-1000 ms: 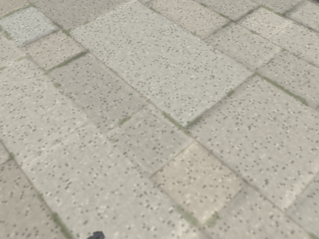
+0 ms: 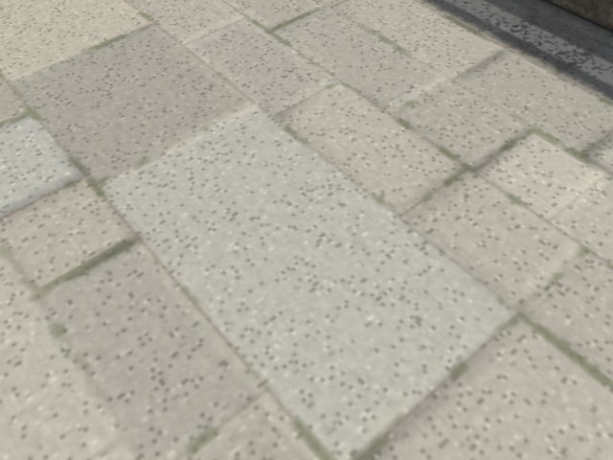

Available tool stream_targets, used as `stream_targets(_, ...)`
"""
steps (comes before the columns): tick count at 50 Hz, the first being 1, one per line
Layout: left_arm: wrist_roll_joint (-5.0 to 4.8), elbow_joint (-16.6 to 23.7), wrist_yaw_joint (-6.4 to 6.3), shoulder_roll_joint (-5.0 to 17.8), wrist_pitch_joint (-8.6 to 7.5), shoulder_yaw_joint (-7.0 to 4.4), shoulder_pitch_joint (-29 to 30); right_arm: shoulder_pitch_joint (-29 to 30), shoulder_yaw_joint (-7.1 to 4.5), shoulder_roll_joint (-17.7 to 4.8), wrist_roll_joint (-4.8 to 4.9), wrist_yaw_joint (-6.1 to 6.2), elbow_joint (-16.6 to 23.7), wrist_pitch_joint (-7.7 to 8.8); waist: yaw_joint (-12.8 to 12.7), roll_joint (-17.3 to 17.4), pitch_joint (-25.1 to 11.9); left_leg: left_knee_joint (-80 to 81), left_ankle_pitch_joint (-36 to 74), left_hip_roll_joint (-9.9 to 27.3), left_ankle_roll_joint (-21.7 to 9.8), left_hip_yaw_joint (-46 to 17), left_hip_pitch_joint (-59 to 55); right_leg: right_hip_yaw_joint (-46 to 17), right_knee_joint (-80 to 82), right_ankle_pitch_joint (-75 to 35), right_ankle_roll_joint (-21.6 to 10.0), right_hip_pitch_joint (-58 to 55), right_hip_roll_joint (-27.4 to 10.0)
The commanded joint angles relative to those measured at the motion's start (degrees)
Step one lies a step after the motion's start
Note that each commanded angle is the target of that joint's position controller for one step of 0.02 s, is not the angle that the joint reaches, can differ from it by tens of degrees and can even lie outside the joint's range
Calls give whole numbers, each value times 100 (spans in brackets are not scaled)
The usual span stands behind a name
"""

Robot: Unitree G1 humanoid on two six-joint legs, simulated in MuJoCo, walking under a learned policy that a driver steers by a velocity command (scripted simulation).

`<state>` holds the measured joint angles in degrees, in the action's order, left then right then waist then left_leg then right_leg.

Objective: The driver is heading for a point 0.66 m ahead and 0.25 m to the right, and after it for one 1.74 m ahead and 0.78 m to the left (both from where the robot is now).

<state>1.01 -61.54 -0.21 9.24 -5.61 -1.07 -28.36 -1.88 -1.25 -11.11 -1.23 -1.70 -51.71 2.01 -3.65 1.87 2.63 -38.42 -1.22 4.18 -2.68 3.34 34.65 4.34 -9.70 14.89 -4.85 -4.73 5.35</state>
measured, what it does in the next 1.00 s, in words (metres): walks ahead, turning right: left foot, then right foot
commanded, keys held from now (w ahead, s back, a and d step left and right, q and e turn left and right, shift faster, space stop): w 0.08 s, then w+e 0.90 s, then w+q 0.02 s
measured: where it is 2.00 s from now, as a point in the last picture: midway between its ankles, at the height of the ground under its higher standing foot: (437, 258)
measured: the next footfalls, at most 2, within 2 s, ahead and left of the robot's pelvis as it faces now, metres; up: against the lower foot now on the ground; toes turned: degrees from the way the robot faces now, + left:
left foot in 0.12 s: +0.23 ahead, +0.10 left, +0.00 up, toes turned +4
right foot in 0.68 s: +0.48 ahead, -0.09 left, +0.00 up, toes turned -22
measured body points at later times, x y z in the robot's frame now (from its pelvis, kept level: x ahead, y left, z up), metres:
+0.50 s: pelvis +0.26 +0.03 +0.00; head +0.28 +0.04 +0.45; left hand +0.42 +0.25 -0.14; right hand +0.18 -0.19 -0.14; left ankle +0.20 +0.10 -0.74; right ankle +0.39 -0.13 -0.68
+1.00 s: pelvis +0.51 -0.07 +0.00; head +0.53 -0.09 +0.45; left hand +0.62 +0.19 -0.12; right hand +0.56 -0.36 -0.11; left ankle +0.71 +0.05 -0.67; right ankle +0.44 -0.08 -0.74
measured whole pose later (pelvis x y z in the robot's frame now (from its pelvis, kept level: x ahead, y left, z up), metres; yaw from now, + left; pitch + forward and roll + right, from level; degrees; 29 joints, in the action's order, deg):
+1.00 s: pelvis +0.51 -0.07 +0.00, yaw -28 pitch +1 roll +0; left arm 0.0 -54.1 0.2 14.2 -3.2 -4.2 -21.7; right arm -4.4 -2.8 -13.8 -2.4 -0.9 -45.3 1.6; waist -3.2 1.8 2.6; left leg -50.6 -7.2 7.5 2.9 -2.2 38.5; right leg -3.9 -16.0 12.2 -8.2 4.1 8.7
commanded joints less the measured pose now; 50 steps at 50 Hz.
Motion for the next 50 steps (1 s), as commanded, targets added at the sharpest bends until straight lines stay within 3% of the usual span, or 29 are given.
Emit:
stream_targets(1,51,23,-78,827,-14,-146,-432,641,-63,-376,7,16,502,118,73,-565,455,362,-282,-135,-162,94,260,-766,-75,-3225,-659,-204,-1831)
stream_targets(3,69,18,-108,893,-2,-168,-252,348,-102,-426,11,45,452,176,283,-582,319,648,-719,-339,-348,192,-352,-630,-570,-4299,-570,-295,-1854)
stream_targets(4,70,16,-111,947,6,-184,-166,-127,-151,-491,8,85,302,209,480,-617,68,782,-889,-533,-454,272,-1008,-556,-1120,-5036,-498,-253,-1807)
stream_targets(5,38,18,-92,936,26,-178,-89,-1006,-226,-587,-17,136,4,264,836,-474,-355,1156,-679,-681,-580,318,-2121,-460,-2114,-5195,-401,38,-1618)
stream_targets(6,-21,134,-66,841,13,-133,-9,-2056,-349,-914,-139,204,-269,328,1217,-246,-971,1213,-805,-4,-823,-412,-3713,-380,-3476,-3917,-305,1127,-1389)
stream_targets(7,-258,304,-8,253,19,-7,-538,-2729,-513,-1559,-286,233,-308,332,1104,889,-1894,1514,-1362,1864,-1500,-2999,-5531,55,-5767,-456,-23,3151,-497)
stream_targets(8,-145,202,-36,721,55,-158,-459,-2405,-501,-1382,-63,173,-271,236,1018,507,-1896,2258,-1733,2124,-1637,-4079,-5159,-574,-6591,1395,-90,3819,-230)
stream_targets(9,-71,354,-33,820,83,-217,86,-1705,-412,-1066,35,156,-174,222,729,173,-874,2447,-2090,1870,-1385,-3108,-4214,-749,-6594,865,-137,4074,-626)
stream_targets(10,-51,427,0,713,76,-205,389,-1255,-315,-686,44,128,-96,267,593,-8,-340,2752,-1843,1624,-1168,-2404,-3371,-745,-6276,418,-132,3934,-842)
stream_targets(12,64,399,56,503,215,-219,382,-1138,-209,-326,48,167,-202,354,284,130,79,3024,-1109,1135,-707,-1335,-2487,-724,-5799,107,-67,3460,-1064)
stream_targets(14,98,427,124,355,351,-227,367,-1428,-198,-323,52,202,-326,453,188,136,49,3077,-447,1025,-632,-836,-2373,-651,-5761,-85,-12,3372,-1057)
stream_targets(17,72,674,177,359,452,-253,926,-1737,-232,-495,51,225,-421,520,174,130,163,3147,105,945,-550,-255,-2554,-565,-5516,-658,45,3990,-1142)
stream_targets(22,32,1089,252,324,438,-201,2012,-2142,-182,-466,39,275,-525,517,353,139,367,3097,905,782,-396,427,-2875,-249,-4103,-1548,117,4323,-1063)
stream_targets(27,68,1445,292,320,419,-134,2829,-2664,-201,-614,19,375,-702,445,579,151,442,2807,1883,1027,-390,818,-3767,284,-2947,-1382,-78,4182,-862)
stream_targets(30,89,1458,274,442,419,-194,2646,-2609,-243,-774,-4,437,-711,358,384,318,233,2027,3862,1141,-358,1102,-4179,556,-2717,-624,-383,3603,-493)
stream_targets(32,102,1271,239,612,412,-294,1941,-2475,-301,-947,-27,448,-653,272,65,448,-186,779,4837,1181,-395,1207,-4237,672,-2579,-31,-660,2790,-112)
stream_targets(33,123,1091,213,755,373,-380,1334,-2420,-327,-1021,-16,417,-592,226,-183,396,-532,-270,4466,1171,-367,1229,-3943,590,-2221,10,-819,1994,43)
stream_targets(34,199,879,151,1120,337,-537,517,-2251,-335,-1034,19,371,-439,220,-625,-2,-953,-1870,3089,1034,-191,1262,-2899,-210,-1684,141,-1102,685,-370)
stream_targets(35,211,950,81,1774,347,-695,524,-2419,-211,-340,83,241,-45,256,-223,-1339,-1378,-4027,-2266,-11,132,1122,-313,-3080,-1465,44,-1943,-1116,-2197)
stream_targets(36,35,986,82,1851,436,-710,385,-1679,-293,-770,73,191,258,340,-420,-799,-1542,-4773,-2861,-566,187,-200,709,-4707,-617,175,-2257,-1245,-2521)
stream_targets(37,-6,962,30,1683,457,-656,734,-1223,-275,-768,97,160,436,435,-253,-461,-684,-4440,-2226,-107,120,-501,1185,-3737,-472,-103,-1994,-668,-2422)
stream_targets(38,-38,987,20,1369,434,-583,1004,-1277,-267,-779,114,166,414,495,-1,-87,-329,-3866,-1796,79,113,-484,866,-3196,-370,-747,-1713,42,-2208)
stream_targets(39,-41,1038,6,1177,389,-528,1287,-1381,-282,-759,61,188,335,457,271,167,-109,-3413,-1671,212,160,-492,474,-2679,-325,-1428,-1466,603,-1895)
stream_targets(40,-84,1063,-19,1035,334,-471,1414,-1516,-273,-706,-57,184,330,340,452,130,-121,-3127,-1648,269,256,-509,94,-2303,-287,-1892,-1357,961,-1645)
stream_targets(42,-127,1054,-11,1078,200,-445,1304,-1563,-264,-600,-159,139,374,128,565,-5,-212,-2742,-1651,268,410,-445,-177,-1986,-281,-2513,-1301,1214,-1393)
stream_targets(45,-119,1016,10,1305,146,-487,946,-981,-243,-576,-145,101,648,6,442,-231,-87,-2054,-1103,254,568,-301,105,-1843,-184,-2597,-1172,1361,-1181)
stream_targets(50,-98,984,18,1296,182,-463,339,49,-198,-631,-101,58,1048,-12,41,-494,-39,-813,-134,110,560,-273,600,-1927,-256,-2672,-863,715,-1098)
